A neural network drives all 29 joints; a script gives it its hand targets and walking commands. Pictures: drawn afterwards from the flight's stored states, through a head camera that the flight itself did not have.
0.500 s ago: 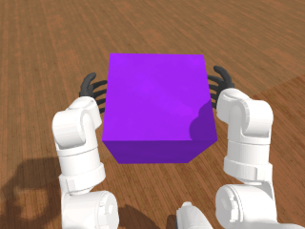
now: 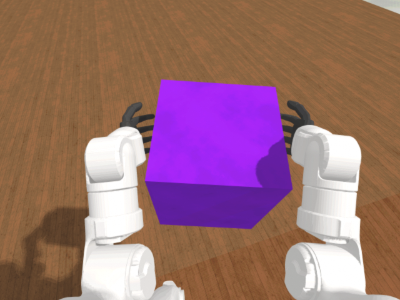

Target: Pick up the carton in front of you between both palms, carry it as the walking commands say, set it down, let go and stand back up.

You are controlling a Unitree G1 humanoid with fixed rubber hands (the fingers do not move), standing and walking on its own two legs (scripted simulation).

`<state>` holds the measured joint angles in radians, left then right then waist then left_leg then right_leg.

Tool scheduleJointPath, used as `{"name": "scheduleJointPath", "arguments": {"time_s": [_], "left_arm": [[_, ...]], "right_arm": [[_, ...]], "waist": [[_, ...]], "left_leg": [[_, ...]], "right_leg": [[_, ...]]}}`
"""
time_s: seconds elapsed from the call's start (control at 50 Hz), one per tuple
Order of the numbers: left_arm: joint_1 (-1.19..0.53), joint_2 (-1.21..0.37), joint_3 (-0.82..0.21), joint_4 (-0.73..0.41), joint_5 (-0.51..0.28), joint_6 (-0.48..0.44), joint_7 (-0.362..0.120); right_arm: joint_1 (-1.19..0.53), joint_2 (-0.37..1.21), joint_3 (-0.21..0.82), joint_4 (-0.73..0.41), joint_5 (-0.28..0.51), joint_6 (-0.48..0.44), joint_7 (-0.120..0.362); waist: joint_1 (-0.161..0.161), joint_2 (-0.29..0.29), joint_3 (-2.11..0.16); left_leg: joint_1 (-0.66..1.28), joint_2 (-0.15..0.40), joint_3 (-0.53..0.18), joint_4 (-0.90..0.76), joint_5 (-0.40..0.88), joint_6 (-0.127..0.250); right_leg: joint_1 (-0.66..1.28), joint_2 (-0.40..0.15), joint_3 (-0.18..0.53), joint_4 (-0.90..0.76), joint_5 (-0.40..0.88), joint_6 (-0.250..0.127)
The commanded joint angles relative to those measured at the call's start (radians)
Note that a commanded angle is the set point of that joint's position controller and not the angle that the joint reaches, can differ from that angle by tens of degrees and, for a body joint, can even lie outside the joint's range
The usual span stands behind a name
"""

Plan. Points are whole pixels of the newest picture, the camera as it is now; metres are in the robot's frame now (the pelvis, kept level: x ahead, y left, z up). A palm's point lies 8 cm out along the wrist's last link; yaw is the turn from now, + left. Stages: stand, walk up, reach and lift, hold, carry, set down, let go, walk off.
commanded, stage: carry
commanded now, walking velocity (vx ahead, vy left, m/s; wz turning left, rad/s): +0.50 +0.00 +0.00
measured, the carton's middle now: (211, 163) +0.38 +0.01 +0.09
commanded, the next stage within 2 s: none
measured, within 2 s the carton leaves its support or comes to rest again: neither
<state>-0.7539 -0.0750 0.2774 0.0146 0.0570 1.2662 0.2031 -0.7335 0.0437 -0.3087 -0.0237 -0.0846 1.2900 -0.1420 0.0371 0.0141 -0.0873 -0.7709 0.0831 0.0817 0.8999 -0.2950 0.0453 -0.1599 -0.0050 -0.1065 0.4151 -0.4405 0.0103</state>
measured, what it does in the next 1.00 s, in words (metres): climbs: left foot 0.04 m higher, then right foot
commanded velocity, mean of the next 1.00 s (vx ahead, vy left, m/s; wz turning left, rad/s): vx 0.50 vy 0.00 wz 0.00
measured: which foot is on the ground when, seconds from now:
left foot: up 0.00-0.04, down 0.06-0.50, up 0.52-0.90, down 0.92-1.00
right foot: down 0.00-0.08, up 0.10-0.44, down 0.46-0.94, up 0.96-1.00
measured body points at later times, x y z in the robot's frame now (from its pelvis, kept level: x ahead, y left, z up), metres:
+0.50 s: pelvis +0.31 +0.00 +0.02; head +0.32 -0.01 +0.47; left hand +0.69 +0.14 +0.21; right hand +0.69 -0.16 +0.20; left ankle +0.19 +0.11 -0.68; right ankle +0.43 -0.09 -0.69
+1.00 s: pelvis +0.61 +0.04 +0.04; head +0.62 +0.05 +0.49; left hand +0.99 +0.17 +0.20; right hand +0.98 -0.13 +0.20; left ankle +0.69 +0.10 -0.68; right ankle +0.47 -0.09 -0.60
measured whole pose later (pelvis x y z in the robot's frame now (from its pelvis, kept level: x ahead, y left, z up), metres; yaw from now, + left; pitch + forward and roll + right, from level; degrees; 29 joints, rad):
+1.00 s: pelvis +0.61 +0.04 +0.04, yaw +0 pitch +3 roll -1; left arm -0.76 -0.08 0.31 0.05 0.10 1.26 0.21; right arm -0.79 0.07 -0.31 0.12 -0.10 1.28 -0.21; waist -0.04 -0.01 -0.05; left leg -0.49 0.01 0.15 0.62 -0.19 0.10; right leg -0.34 -0.02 -0.02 1.11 -0.46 -0.01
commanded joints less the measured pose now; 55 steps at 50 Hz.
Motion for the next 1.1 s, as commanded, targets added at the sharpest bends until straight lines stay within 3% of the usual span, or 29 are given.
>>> {"name": "scheduleJointPath", "arguments": {"time_s": [0.0,0.02,0.04,0.06,0.08,0.1,0.14,0.16,0.2,0.3,0.38,0.44,0.46,0.48,0.5,0.54,0.56,0.6,0.64,0.7,0.82,0.84,0.88,0.9,0.92,0.94,0.96,1.0,1.08], "left_arm": [[-0.644,-0.861,-0.566,-0.014,-0.324,0.008,-0.156],[-0.641,-0.859,-0.561,-0.003,-0.32,0.008,-0.155],[-0.632,-0.857,-0.554,0.007,-0.311,0.009,-0.152],[-0.633,-0.862,-0.544,0.009,-0.299,0.009,-0.152],[-0.629,-0.869,-0.533,0.002,-0.29,0.011,-0.151],[-0.691,-0.884,-0.543,-0.009,-0.291,0.006,-0.147],[-0.693,-0.936,-0.547,-0.032,-0.291,-0.01,-0.141],[-0.676,-0.945,-0.546,-0.035,-0.282,-0.017,-0.137],[-0.659,-0.947,-0.563,-0.067,-0.27,-0.031,-0.13],[-0.609,-0.869,-0.597,-0.124,-0.264,-0.021,-0.117],[-0.558,-0.834,-0.587,-0.051,-0.264,0.014,-0.13],[-0.567,-0.833,-0.555,0.034,-0.27,0.031,-0.143],[-0.541,-0.833,-0.54,0.07,-0.268,0.032,-0.145],[-0.565,-0.819,-0.53,0.082,-0.261,0.026,-0.142],[-0.581,-0.863,-0.53,0.089,-0.277,0.027,-0.146],[-0.68,-0.96,-0.568,0.024,-0.34,0.017,-0.164],[-0.738,-0.998,-0.591,-0.026,-0.369,0.008,-0.17],[-0.806,-1.038,-0.619,-0.086,-0.411,-0.004,-0.173],[-0.795,-1.036,-0.63,-0.104,-0.421,-0.006,-0.173],[-0.75,-0.986,-0.626,-0.115,-0.411,0.0,-0.168],[-0.649,-0.907,-0.597,-0.037,-0.347,0.022,-0.158],[-0.643,-0.905,-0.593,-0.021,-0.338,0.024,-0.158],[-0.642,-0.91,-0.585,0.009,-0.316,0.021,-0.157],[-0.632,-0.91,-0.573,0.032,-0.295,0.021,-0.155],[-0.61,-0.935,-0.556,0.064,-0.286,0.025,-0.156],[-0.638,-0.924,-0.54,0.066,-0.28,0.022,-0.156],[-0.656,-0.952,-0.541,0.081,-0.274,0.017,-0.154],[-0.641,-1.025,-0.546,0.088,-0.267,-0.007,-0.154],[-0.598,-1.104,-0.601,0.053,-0.263,-0.069,-0.15]], "right_arm": [[-0.684,0.884,0.593,0.035,0.322,-0.008,0.091],[-0.685,0.89,0.588,0.048,0.329,-0.009,0.093],[-0.658,0.895,0.578,0.077,0.335,-0.013,0.092],[-0.652,0.894,0.562,0.085,0.337,-0.018,0.093],[-0.674,0.896,0.566,0.081,0.338,-0.028,0.092],[-0.695,0.928,0.577,0.054,0.351,-0.033,0.098],[-0.809,0.998,0.628,-0.055,0.417,-0.05,0.11],[-0.846,1.024,0.657,-0.099,0.444,-0.059,0.114],[-0.875,1.034,0.685,-0.162,0.475,-0.073,0.119],[-0.783,0.929,0.689,-0.185,0.452,-0.056,0.108],[-0.734,0.87,0.652,-0.103,0.406,-0.024,0.105],[-0.71,0.857,0.616,-0.019,0.374,-0.006,0.1],[-0.721,0.843,0.6,0.005,0.367,0.001,0.098],[-0.726,0.855,0.579,0.014,0.362,0.009,0.099],[-0.76,0.869,0.567,0.022,0.352,0.011,0.099],[-0.779,0.929,0.551,0.04,0.342,0.001,0.097],[-0.778,0.955,0.547,0.037,0.338,-0.005,0.095],[-0.801,0.975,0.548,0.007,0.333,-0.017,0.085],[-0.801,0.962,0.563,-0.031,0.32,-0.027,0.072],[-0.786,0.917,0.584,-0.068,0.309,-0.025,0.06],[-0.728,0.879,0.583,-0.006,0.317,0.005,0.08],[-0.729,0.88,0.576,0.009,0.322,0.008,0.086],[-0.734,0.888,0.562,0.035,0.337,0.01,0.099],[-0.721,0.9,0.558,0.068,0.343,0.006,0.107],[-0.71,0.899,0.545,0.11,0.333,0.003,0.112],[-0.725,0.918,0.549,0.124,0.337,-0.006,0.115],[-0.726,0.947,0.55,0.122,0.351,-0.013,0.121],[-0.755,1.029,0.571,0.093,0.379,-0.04,0.138],[-0.772,1.111,0.625,0.025,0.408,-0.102,0.155]], "waist": [[-0.015,-0.184,-0.281],[-0.068,-0.185,-0.32],[-0.118,-0.126,-0.415],[-0.15,0.043,-0.519],[-0.144,0.343,-0.551],[-0.142,0.263,-0.503],[-0.131,0.047,-0.442],[-0.116,0.026,-0.436],[-0.084,0.077,-0.451],[-0.102,0.095,-0.403],[-0.099,0.124,-0.349],[-0.017,0.059,-0.398],[0.032,-0.034,-0.479],[0.03,-0.334,-0.533],[0.035,-0.318,-0.464],[0.046,-0.077,-0.416],[0.034,-0.031,-0.404],[0.009,-0.08,-0.409],[0.006,-0.117,-0.401],[0.011,-0.127,-0.379],[0.023,-0.154,-0.313],[0.004,-0.164,-0.316],[-0.088,-0.147,-0.397],[-0.115,-0.018,-0.455],[-0.093,0.179,-0.47],[-0.102,0.272,-0.475],[-0.107,0.196,-0.453],[-0.103,0.052,-0.395],[-0.084,0.106,-0.413]], "left_leg": [[0.171,-0.088,0.122,-0.159,-0.028,0.022],[0.344,-0.147,0.174,-0.229,-0.021,0.03],[0.622,-0.162,0.147,-0.302,0.0,0.048],[0.901,0.04,-0.215,-0.39,-0.223,0.117],[1.08,0.266,-0.742,-0.548,-0.168,0.257],[1.065,0.265,-0.769,-0.55,-0.05,0.278],[0.95,0.234,-0.569,-0.437,0.203,0.253],[0.907,0.215,-0.493,-0.441,0.214,0.225],[0.877,0.193,-0.389,-0.48,0.119,0.189],[0.831,0.161,-0.218,-0.525,0.156,0.192],[0.783,0.125,-0.104,-0.512,0.278,0.142],[0.639,0.07,0.04,-0.231,0.502,0.061],[0.471,0.038,0.059,-0.022,0.323,0.02],[0.177,-0.093,0.04,0.262,0.028,-0.025],[-0.012,-0.143,-0.042,0.411,-0.245,-0.019],[-0.099,-0.069,-0.099,0.528,-0.192,0.012],[-0.088,-0.039,-0.109,0.474,-0.146,0.014],[-0.047,-0.02,-0.103,0.389,-0.106,0.005],[-0.046,-0.018,-0.076,0.314,-0.078,-0.009],[-0.023,-0.003,-0.049,0.103,-0.013,-0.025],[0.161,-0.058,0.058,-0.267,0.166,-0.002],[0.23,-0.079,0.078,-0.311,0.163,0.008],[0.566,-0.123,0.128,-0.426,0.177,0.02],[0.828,-0.075,0.036,-0.411,0.147,0.025],[0.993,0.185,-0.393,-0.451,0.223,0.112],[1.099,0.284,-0.644,-0.509,0.309,0.211],[1.063,0.273,-0.592,-0.49,0.305,0.226],[0.964,0.235,-0.448,-0.483,0.4,0.191],[0.912,0.195,-0.291,-0.552,0.426,0.149]], "right_leg": [[0.178,-0.197,0.081,-0.011,0.664,-0.151],[0.139,-0.185,0.028,0.121,0.797,-0.123],[0.037,-0.151,-0.027,0.323,0.819,-0.078],[-0.208,-0.103,-0.021,0.586,0.544,-0.021],[-0.526,0.059,0.031,0.802,-0.036,0.01],[-0.621,0.047,0.121,0.967,-0.091,-0.016],[-0.69,-0.012,0.143,1.037,-0.031,-0.043],[-0.687,-0.036,0.153,0.993,0.001,-0.052],[-0.645,-0.053,0.138,0.899,0.012,-0.054],[-0.604,-0.074,0.085,0.552,0.099,-0.023],[-0.428,-0.014,-0.028,0.265,0.201,-0.028],[-0.003,0.064,-0.127,0.11,0.235,-0.057],[0.24,-0.068,0.072,0.109,0.098,-0.091],[0.419,-0.324,0.619,-0.016,-0.02,-0.23],[0.44,-0.332,0.767,-0.09,0.097,-0.272],[0.381,-0.324,0.575,0.02,0.376,-0.265],[0.328,-0.308,0.496,0.018,0.406,-0.231],[0.277,-0.282,0.41,-0.026,0.317,-0.189],[0.253,-0.27,0.347,-0.061,0.295,-0.198],[0.24,-0.249,0.248,-0.08,0.353,-0.21],[0.243,-0.196,0.101,-0.031,0.584,-0.137],[0.241,-0.197,0.084,0.013,0.676,-0.12],[0.145,-0.171,0.008,0.265,0.803,-0.067],[-0.068,-0.122,-0.013,0.464,0.657,-0.043],[-0.347,-0.021,-0.002,0.667,0.2,-0.01],[-0.55,0.074,0.063,0.852,-0.081,-0.003],[-0.605,0.017,0.118,0.926,-0.075,-0.023],[-0.631,-0.045,0.127,0.861,0.015,-0.027],[-0.57,-0.058,0.087,0.677,0.097,-0.011]]}}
